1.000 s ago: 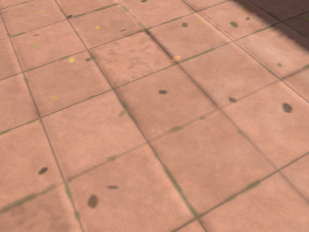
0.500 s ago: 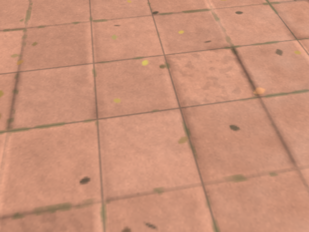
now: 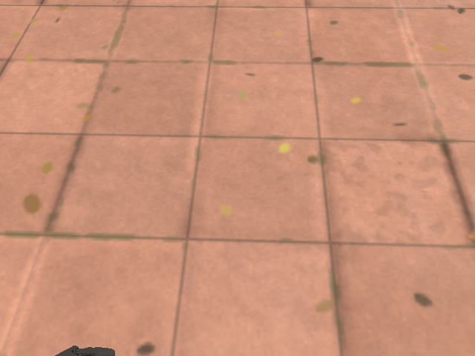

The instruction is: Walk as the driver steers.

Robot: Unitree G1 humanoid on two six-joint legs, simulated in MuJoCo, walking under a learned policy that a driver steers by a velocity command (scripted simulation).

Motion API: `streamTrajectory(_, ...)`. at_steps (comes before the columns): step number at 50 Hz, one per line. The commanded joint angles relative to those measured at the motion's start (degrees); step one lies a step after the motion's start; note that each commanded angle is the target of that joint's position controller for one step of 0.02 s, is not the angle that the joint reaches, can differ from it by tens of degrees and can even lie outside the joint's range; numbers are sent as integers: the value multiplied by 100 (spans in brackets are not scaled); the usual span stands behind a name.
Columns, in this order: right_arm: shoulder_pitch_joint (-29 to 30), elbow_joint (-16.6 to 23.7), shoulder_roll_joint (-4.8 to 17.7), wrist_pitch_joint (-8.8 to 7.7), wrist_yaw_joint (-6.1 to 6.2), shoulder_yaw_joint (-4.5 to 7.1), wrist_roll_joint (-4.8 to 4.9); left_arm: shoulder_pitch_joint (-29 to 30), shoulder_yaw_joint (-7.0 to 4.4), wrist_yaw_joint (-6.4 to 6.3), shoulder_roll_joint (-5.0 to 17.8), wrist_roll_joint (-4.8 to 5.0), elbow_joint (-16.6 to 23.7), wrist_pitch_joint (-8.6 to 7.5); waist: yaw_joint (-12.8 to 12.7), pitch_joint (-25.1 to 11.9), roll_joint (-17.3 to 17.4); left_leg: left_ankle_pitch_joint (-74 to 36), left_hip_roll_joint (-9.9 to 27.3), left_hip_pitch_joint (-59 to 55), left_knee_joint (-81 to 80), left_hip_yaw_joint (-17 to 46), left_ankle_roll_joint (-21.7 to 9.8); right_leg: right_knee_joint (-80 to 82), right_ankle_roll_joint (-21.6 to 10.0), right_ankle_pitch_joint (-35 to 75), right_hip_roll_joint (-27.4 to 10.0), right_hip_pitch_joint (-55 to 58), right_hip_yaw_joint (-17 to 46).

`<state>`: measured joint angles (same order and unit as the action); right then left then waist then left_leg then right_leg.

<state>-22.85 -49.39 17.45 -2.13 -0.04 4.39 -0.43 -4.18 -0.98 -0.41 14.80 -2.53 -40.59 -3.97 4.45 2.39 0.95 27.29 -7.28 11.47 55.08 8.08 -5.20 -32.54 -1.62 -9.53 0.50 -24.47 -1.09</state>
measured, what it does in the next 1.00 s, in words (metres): walks ahead: left foot, then right foot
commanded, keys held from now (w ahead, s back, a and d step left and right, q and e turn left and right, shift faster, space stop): w+q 0.20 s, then w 0.34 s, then w+e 0.46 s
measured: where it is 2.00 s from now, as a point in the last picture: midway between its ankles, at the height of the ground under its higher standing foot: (215, 193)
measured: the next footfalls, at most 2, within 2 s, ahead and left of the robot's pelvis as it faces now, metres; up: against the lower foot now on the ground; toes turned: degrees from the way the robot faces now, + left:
left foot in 0.44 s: +0.34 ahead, +0.15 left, +0.00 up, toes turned +15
right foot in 1.00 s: +0.67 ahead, +0.04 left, +0.00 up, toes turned -2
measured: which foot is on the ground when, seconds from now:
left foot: up 0.00-0.42, down 0.44-0.98, up 1.00-1.00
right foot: down 0.00-0.44, up 0.46-0.98, down 1.00-1.00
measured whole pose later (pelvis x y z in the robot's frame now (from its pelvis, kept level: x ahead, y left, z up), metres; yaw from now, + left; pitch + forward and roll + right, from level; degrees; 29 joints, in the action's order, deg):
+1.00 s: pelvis +0.52 +0.09 -0.01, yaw +2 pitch +1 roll +0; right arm -22.9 -55.8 12.8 -4.0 1.7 1.4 -1.5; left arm -5.2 -2.0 2.7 13.0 -2.3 -45.3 -1.8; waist 1.7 2.8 0.0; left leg 28.0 -0.3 -5.5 27.0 -13.8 -1.8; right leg -32.9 -8.8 -8.5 2.5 -26.7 -6.9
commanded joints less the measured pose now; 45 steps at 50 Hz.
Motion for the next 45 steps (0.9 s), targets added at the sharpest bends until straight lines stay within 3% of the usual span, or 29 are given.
streamTrajectory(1, 197, 498, 501, -32, -67, 57, -78, -890, -253, -33, 610, 42, 51, 30, -543, -386, -276, -682, 720, 2454, 1377, -206, 61, 1926, -796, -1366, -1979, 2287, 2626)
streamTrajectory(3, 245, 511, 383, 90, -178, 44, -171, -981, -216, -37, 507, 71, -93, -38, -434, -183, -712, -871, 920, 2188, 1141, -324, 165, 2084, -599, -234, -1575, 1797, 1531)
streamTrajectory(6, 527, 675, 251, 206, -281, 3, -164, -1224, -258, 28, 573, 155, -263, -197, -391, -177, -717, -1188, 984, 2399, 1103, -408, 234, 2241, -683, 790, -1572, 1801, 876)
streamTrajectory(10, 1291, 969, 163, 220, -365, -55, -167, -1444, -293, 44, 599, 147, -428, -211, -480, 12, -623, -1876, 1105, 2947, 493, -543, 358, 2423, -733, 1242, -1534, 1969, 133)
streamTrajectory(13, 1817, 1126, -25, 162, -415, -165, -153, -1601, -289, 74, 604, 130, -568, -213, -581, 110, -605, -2464, 1037, 2556, -699, -728, 328, 2435, -655, 1449, -1349, 1864, -341)
streamTrajectory(18, 2385, 1282, 18, 118, -397, -225, -217, -2070, -326, 55, 840, 147, -896, -115, -714, 265, -622, -1971, 847, 1918, -1947, -1202, 41, 2240, -611, 2077, -1601, 2342, -545)
streamTrajectory(20, 2104, 1190, 100, 68, -332, -190, -263, -2147, -336, 34, 966, 149, -1024, -31, -537, 41, -672, -1451, 577, 1346, -2267, -1368, -169, 1482, -567, 3660, -1640, 2682, -675)
streamTrajectory(21, 1471, 976, 150, 6, -292, -147, -291, -2146, -324, 24, 985, 169, -1071, 16, -225, -321, -594, -1555, 388, 530, -2645, -1422, -297, 620, -497, 4224, -1546, 2646, -844)
streamTrajectory(22, 539, 629, 340, -58, -228, -53, -350, -2163, -272, 16, 874, 186, -1048, 34, 132, -908, -385, -1692, 433, -828, -2788, -1248, -435, -538, -385, 3729, -1348, 2060, -1007)
streamTrajectory(23, -315, 509, 892, -85, -126, 89, -448, -2233, -140, 57, 441, 269, -743, 10, 391, -1791, 508, -1014, 2013, -2631, -2899, 680, -863, -2441, -188, 1426, -980, 449, -1091)
streamTrajectory(24, -417, 480, 1339, -36, -66, 190, -240, -2458, -156, 103, 340, 252, -618, 23, 179, -2223, 1257, -1644, 3233, -3240, -3660, 3090, -1441, -3952, -27, -2307, -34, -1012, -616)
streamTrajectory(25, -183, 441, 1146, -15, -23, 176, -62, -1750, -294, 66, 793, 171, -579, 64, 239, -1568, 440, -2098, 2875, -2787, -3643, 2410, -1291, -4215, -95, -1849, -312, -1510, 114)
streamTrajectory(26, 200, 404, 825, -49, -5, 82, -56, -1517, -248, 100, 618, 235, -503, 7, 3, -834, 389, -2671, 2603, -1994, -3733, 1523, -1119, -3966, -148, -1356, -507, -1528, 169)
streamTrajectory(27, 483, 393, 518, -86, -23, -2, -67, -1537, -230, 119, 529, 232, -585, -7, -224, -496, 204, -3020, 2288, -1359, -3924, 979, -875, -3524, -152, -1068, -661, -1239, 172)
streamTrajectory(29, 808, 378, 195, -169, -22, -103, -52, -1957, -220, 163, 396, 114, -842, 162, -567, -313, 315, -3157, 1970, -600, -4280, 233, -589, -3149, -68, -837, -713, -605, 205)
streamTrajectory(31, 659, 259, 223, -281, -15, -96, -47, -1938, -241, 233, 312, 105, -879, 260, -619, -258, 307, -3266, 1917, -437, -4543, -59, -582, -3115, -37, -591, -604, -582, 241)
streamTrajectory(33, 504, 137, 290, -341, -3, -72, -41, -1565, -257, 268, 270, 117, -795, 298, -574, -15, 306, -3104, 1908, -420, -4794, -355, -536, -2928, -5, -155, -611, -977, 328)
streamTrajectory(38, 262, -57, 185, -399, 23, -126, -50, -684, -236, 286, 210, 112, -558, 277, -416, 291, 221, -3402, 1835, -720, -4938, -1021, -388, -1851, 16, 861, -500, -1493, 281)
streamTrajectory(43, -180, -342, 250, -378, 131, -147, -63, 216, -122, 367, 102, 71, -196, 236, -156, 472, 179, -4418, 1976, -1421, -4718, -1525, -245, -637, -201, 1022, -367, -1387, -346)
streamTrajectory(45, -206, -415, 348, -341, 173, -138, -88, 218, -125, 371, 132, 71, -128, 228, -228, 376, 231, -5595, 2048, -1776, -4268, -1708, -151, -346, -396, 615, -164, -1110, -571)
